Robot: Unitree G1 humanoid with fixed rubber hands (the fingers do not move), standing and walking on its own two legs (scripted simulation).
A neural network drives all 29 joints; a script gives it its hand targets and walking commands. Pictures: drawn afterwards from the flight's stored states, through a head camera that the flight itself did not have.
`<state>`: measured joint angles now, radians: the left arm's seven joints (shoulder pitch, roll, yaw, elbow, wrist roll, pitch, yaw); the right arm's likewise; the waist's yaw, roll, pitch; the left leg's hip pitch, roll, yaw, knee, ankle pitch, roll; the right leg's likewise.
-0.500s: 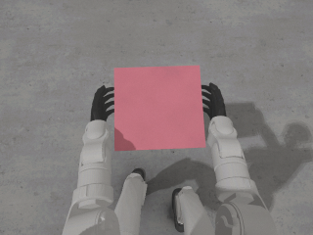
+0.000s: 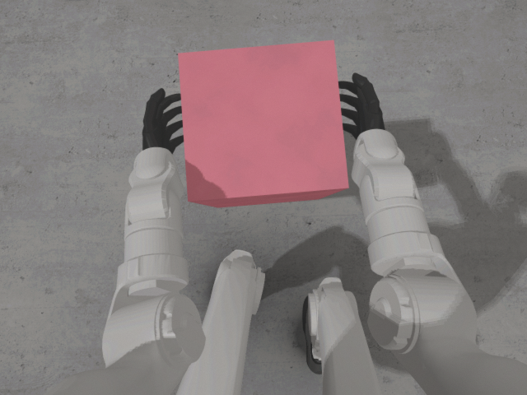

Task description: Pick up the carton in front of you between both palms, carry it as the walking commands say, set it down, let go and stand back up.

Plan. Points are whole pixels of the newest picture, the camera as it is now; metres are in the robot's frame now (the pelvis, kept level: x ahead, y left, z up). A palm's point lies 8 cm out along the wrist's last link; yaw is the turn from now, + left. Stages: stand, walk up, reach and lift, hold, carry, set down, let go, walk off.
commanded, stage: set down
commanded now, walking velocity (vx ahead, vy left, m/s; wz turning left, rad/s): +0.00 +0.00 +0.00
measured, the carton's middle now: (263, 142) +0.47 +0.11 -0.18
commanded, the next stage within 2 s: none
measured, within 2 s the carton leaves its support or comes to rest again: rests again in 1.32 s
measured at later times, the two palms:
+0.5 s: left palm (174, 160) +0.42 +0.27 -0.24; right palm (329, 129) +0.54 -0.01 -0.24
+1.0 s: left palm (186, 164) +0.44 +0.27 -0.32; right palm (321, 134) +0.56 -0.01 -0.33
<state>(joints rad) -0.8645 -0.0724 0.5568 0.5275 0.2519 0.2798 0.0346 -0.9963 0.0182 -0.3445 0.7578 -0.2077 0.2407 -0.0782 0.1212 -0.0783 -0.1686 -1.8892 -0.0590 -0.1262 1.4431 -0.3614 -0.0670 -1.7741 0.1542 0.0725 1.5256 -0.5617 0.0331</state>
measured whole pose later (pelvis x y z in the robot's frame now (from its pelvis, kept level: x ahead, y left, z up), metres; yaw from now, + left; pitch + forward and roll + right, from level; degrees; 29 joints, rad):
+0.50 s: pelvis -0.03 +0.00 -0.10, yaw -1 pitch +47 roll -2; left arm -1.17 0.00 0.64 0.60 0.24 0.32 0.08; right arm -1.44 -0.16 -0.23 1.02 -0.15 0.26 -0.09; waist 0.19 -0.08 0.08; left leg -2.21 -0.09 -0.13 1.78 -0.39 -0.10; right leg -2.10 0.20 0.06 1.89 -0.61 0.06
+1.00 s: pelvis -0.02 -0.01 -0.15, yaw +0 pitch +46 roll +4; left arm -1.28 0.06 0.68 0.73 0.14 0.25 0.04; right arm -1.63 -0.26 0.05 1.16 -0.02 0.26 -0.14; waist 0.24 -0.07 0.25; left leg -2.30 -0.01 -0.06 1.95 -0.46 -0.10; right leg -2.23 0.23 0.08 2.09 -0.66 0.04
